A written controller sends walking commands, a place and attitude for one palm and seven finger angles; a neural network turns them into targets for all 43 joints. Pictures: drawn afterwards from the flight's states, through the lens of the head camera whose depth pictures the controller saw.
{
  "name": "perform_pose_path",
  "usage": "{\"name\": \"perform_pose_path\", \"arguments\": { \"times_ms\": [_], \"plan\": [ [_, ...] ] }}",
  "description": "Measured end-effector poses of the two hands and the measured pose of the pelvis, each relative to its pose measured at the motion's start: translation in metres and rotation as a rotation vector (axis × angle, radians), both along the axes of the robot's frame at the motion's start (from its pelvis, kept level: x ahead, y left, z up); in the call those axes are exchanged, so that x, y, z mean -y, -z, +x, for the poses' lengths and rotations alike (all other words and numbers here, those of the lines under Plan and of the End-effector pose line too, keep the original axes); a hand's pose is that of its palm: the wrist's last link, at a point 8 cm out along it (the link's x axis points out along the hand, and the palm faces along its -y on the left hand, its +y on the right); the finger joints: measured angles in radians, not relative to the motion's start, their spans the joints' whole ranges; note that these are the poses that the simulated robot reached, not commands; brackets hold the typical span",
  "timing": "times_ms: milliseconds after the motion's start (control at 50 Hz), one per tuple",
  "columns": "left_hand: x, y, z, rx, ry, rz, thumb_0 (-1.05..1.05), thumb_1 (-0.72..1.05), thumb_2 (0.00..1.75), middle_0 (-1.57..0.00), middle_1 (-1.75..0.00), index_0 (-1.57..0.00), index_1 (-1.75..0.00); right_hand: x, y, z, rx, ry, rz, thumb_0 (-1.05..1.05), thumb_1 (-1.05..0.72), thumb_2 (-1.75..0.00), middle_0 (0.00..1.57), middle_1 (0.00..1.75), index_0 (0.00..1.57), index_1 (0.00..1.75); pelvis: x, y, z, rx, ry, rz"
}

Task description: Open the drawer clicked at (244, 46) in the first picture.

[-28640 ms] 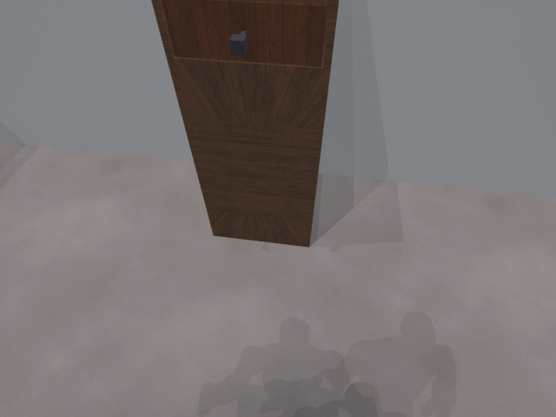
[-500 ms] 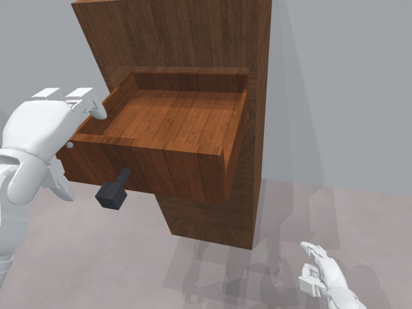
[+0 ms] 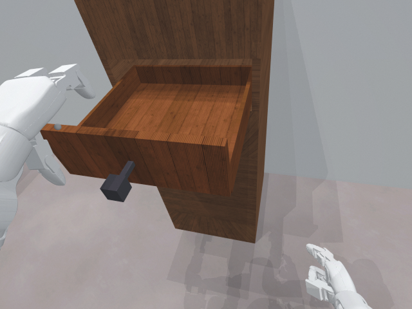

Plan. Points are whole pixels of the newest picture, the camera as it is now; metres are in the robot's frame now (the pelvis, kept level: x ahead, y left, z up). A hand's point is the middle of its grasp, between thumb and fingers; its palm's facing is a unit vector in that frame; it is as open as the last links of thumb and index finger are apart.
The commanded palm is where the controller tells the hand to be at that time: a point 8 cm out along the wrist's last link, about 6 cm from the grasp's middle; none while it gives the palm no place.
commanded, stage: draw the hand back to the body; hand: left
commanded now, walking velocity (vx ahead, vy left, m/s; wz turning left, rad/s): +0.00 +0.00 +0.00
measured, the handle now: (121, 179) +0.30 +0.21 +0.13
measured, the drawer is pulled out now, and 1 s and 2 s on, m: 0.29 0.29 0.29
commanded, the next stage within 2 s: step back with the hand held close in 1.58 s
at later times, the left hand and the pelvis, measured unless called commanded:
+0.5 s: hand (77, 172) +0.25 +0.23 +0.21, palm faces +0.09 -0.11 -0.99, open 13.9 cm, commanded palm +0.19 +0.25 +0.33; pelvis +0.00 +0.00 +0.00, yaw -1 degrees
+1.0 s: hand (81, 150) +0.23 +0.17 +0.28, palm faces +0.36 -0.88 -0.32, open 12.0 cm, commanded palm +0.19 +0.26 +0.32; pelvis +0.04 -0.01 +0.00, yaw -2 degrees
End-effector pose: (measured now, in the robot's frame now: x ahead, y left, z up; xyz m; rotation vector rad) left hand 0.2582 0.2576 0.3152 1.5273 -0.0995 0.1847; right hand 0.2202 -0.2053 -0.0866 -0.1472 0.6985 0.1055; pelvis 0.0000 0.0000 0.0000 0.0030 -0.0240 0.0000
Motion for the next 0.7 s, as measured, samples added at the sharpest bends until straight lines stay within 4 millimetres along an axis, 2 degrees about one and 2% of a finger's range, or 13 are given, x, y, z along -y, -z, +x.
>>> {"name": "perform_pose_path", "arguments": {
  "times_ms": [100,140,180,220,280,340,380,420,480,540,600,660,700],
  "plan": [
    [0.043,0.031,-0.005,-0.076,0.179,0.052,0.0,-0.49,0.3,-0.32,-1.2,-0.32,-1.2,-0.008,-0.005,0.003,0.028,0.003,0.0,0.02,-0.91,-0.9,0.2,0.3,0.2,0.3,-0.002,0.001,0.002,0.008,0.005,0.002],
    [0.059,0.026,-0.013,-0.047,0.265,0.095,0.0,-0.49,0.3,-0.32,-1.2,-0.33,-1.2,-0.01,-0.008,0.005,0.045,0.004,0.0,0.02,-0.91,-0.9,0.2,0.3,0.2,0.3,-0.002,0.0,0.005,0.013,0.009,0.002],
    [0.064,0.011,-0.023,0.021,0.311,0.135,0.0,-0.49,0.3,-0.33,-1.2,-0.33,-1.2,-0.013,-0.01,0.007,0.056,0.006,0.006,0.02,-0.91,-0.9,0.2,0.3,0.2,0.3,-0.002,0.0,0.008,0.019,0.012,0.0],
    [0.058,-0.011,-0.029,0.11,0.292,0.152,0.01,-0.49,0.3,-0.33,-1.2,-0.33,-1.21,-0.014,-0.01,0.009,0.055,-0.001,0.016,0.02,-0.91,-0.9,0.2,0.3,0.2,0.3,-0.002,0.0,0.009,0.024,0.011,-0.003],
    [0.03,-0.04,-0.03,0.21,0.171,0.102,0.01,-0.49,0.3,-0.33,-1.2,-0.33,-1.21,-0.016,-0.008,0.01,0.031,-0.015,0.033,0.02,-0.91,-0.9,0.2,0.3,0.2,0.3,0.0,-0.001,0.007,0.024,0.01,-0.004],
    [-0.003,-0.045,-0.027,0.207,0.01,0.039,0.01,-0.5,0.3,-0.32,-1.2,-0.32,-1.21,-0.015,-0.007,0.009,0.011,-0.03,0.038,0.02,-0.91,-0.9,0.2,0.3,0.2,0.3,0.002,-0.001,0.004,0.015,0.009,-0.002],
    [-0.017,-0.031,-0.025,0.151,-0.067,0.0,0.01,-0.5,0.3,-0.31,-1.2,-0.32,-1.2,-0.012,-0.006,0.008,0.005,-0.032,0.04,0.02,-0.91,-0.9,0.2,0.3,0.2,0.3,0.003,-0.001,0.002,0.007,0.009,0.0],
    [-0.016,-0.004,-0.026,0.068,-0.088,-0.037,0.0,-0.5,0.3,-0.31,-1.2,-0.31,-1.2,-0.008,-0.006,0.008,0.008,-0.03,0.037,0.02,-0.91,-0.9,0.2,0.3,0.2,0.3,0.003,-0.001,0.002,0.004,0.009,0.0],
    [0.012,0.041,-0.034,-0.06,0.011,-0.071,0.0,-0.49,0.3,-0.31,-1.2,-0.31,-1.2,-0.003,-0.009,0.009,0.027,-0.015,0.011,0.02,-0.91,-0.9,0.2,0.3,0.2,0.3,0.002,0.0,0.003,0.005,0.011,0.0],
    [0.049,0.06,-0.051,-0.106,0.183,-0.017,0.0,-0.49,0.3,-0.32,-1.2,-0.32,-1.2,0.001,-0.015,0.013,0.062,-0.004,-0.041,0.02,-0.91,-0.9,0.2,0.3,0.2,0.3,0.001,0.001,0.009,0.012,0.012,-0.003],
    [0.066,0.035,-0.073,0.008,0.296,0.138,0.0,-0.49,0.3,-0.33,-1.2,-0.33,-1.2,0.003,-0.02,0.017,0.089,0.001,-0.065,0.02,-0.91,-0.9,0.2,0.3,0.2,0.3,0.003,0.002,0.014,0.028,0.01,-0.009],
    [0.058,-0.017,-0.085,0.312,0.449,-0.139,0.0,-0.48,0.31,-0.33,-1.2,-0.34,-1.2,-0.001,-0.02,0.018,0.117,0.018,-0.067,0.02,-0.91,-0.9,0.19,0.3,0.2,0.3,0.004,0.001,0.013,0.061,-0.011,-0.021],
    [0.035,-0.046,-0.085,0.543,0.472,-0.32,0.01,-0.47,0.32,-0.33,-1.18,-0.34,-1.19,-0.003,-0.018,0.012,0.106,0.037,-0.054,0.02,-0.91,-0.9,0.19,0.3,0.2,0.3,0.008,0.0,0.01,0.068,-0.014,-0.024]
  ]
}}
